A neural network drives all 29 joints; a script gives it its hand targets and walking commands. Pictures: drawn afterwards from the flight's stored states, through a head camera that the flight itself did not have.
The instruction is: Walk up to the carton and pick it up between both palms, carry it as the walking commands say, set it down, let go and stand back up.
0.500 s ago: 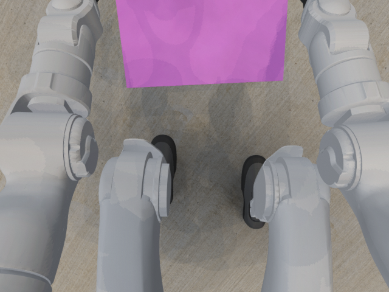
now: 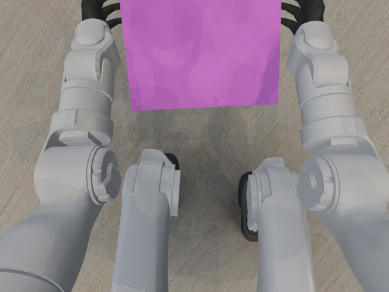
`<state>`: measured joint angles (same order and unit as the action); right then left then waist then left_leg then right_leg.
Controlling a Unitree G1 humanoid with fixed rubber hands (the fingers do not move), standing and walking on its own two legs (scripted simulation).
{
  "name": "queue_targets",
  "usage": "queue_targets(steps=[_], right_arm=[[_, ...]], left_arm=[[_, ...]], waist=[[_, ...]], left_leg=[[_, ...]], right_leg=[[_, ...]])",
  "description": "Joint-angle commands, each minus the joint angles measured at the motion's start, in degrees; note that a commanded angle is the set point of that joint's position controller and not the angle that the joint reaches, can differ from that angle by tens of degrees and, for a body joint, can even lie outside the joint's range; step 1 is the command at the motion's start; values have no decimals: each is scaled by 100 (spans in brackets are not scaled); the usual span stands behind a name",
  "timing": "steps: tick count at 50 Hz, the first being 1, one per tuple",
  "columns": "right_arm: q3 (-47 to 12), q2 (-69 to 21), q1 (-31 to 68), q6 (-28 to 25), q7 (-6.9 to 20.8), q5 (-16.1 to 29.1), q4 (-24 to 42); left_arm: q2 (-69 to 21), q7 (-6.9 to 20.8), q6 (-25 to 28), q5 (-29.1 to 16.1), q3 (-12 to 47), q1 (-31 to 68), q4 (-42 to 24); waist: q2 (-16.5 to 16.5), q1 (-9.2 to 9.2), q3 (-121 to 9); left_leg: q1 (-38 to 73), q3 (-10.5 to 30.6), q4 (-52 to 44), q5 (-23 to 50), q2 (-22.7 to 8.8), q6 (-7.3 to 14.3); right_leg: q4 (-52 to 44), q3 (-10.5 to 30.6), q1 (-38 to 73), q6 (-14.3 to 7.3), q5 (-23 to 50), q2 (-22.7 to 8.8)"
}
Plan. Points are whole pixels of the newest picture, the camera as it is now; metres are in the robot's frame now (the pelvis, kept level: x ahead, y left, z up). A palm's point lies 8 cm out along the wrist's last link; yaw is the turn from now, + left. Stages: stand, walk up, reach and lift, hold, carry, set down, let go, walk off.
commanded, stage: reach and lift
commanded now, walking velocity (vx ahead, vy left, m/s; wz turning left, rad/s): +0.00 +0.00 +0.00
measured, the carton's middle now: (201, 45) +0.52 +0.06 -0.20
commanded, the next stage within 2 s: none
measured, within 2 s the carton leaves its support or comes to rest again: neither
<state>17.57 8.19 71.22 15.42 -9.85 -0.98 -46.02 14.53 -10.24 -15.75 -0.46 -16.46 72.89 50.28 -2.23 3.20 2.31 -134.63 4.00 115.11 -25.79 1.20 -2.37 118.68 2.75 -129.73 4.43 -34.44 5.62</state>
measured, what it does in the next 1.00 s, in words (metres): rises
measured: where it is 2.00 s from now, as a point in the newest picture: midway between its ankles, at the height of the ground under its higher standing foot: (207, 208)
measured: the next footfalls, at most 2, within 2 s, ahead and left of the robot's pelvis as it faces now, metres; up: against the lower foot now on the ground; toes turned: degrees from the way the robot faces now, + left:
none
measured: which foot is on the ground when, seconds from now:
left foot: down 0.00-1.00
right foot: down 0.00-1.00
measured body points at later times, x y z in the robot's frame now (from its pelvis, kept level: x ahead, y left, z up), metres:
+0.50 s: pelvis +0.00 +0.00 +0.05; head +0.30 +0.04 +0.38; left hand +0.51 +0.23 -0.05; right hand +0.54 -0.11 -0.05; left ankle +0.13 +0.13 -0.37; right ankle +0.10 -0.13 -0.37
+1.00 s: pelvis +0.01 +0.00 +0.10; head +0.27 +0.03 +0.47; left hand +0.50 +0.23 +0.03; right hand +0.52 -0.12 +0.03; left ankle +0.13 +0.13 -0.37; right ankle +0.10 -0.13 -0.37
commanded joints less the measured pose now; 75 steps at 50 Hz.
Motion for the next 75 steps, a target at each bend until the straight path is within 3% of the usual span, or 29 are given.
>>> queue_targets(steps=[1,6,14,25,41,75], right_arm=[[-2436,-5418,3639,-114,1916,529,837],[-2195,-5378,3615,-40,1969,335,707],[-2149,-5528,3664,130,2113,381,699],[-2172,-5895,3241,284,2227,278,687],[-1976,-5933,2798,334,2315,95,580],[-2064,-6321,1519,287,2514,-80,522]], left_arm=[[-5461,2460,63,-535,2178,3380,-829],[-5505,2463,-9,-363,1935,3313,-608],[-5756,2453,-200,-247,1892,3243,-729],[-6045,2562,-325,-222,2052,3051,-990],[-6268,2555,-410,-47,1835,2517,-779],[-6811,2613,-390,62,2097,1274,-926]], waist=[[195,194,-7287],[152,142,-6926],[197,153,-7159],[255,153,-7812],[243,78,-7312],[274,-11,-6823]], left_leg=[[4812,-1042,-831,1946,373,163],[4650,-1003,-1117,1513,402,179],[5094,-960,-1483,1276,423,173],[5395,-1063,-1728,1679,467,136],[5830,-1026,-2344,1293,529,112],[7287,-885,-3778,1507,582,73]], right_leg=[[-1286,-932,2679,-246,1705,377],[-1555,-944,2490,-268,1336,342],[-1843,-999,2517,-296,1037,355],[-2207,-935,2994,-262,1471,431],[-2868,-924,3310,-307,1089,446],[-4290,-771,4695,-324,1404,442]])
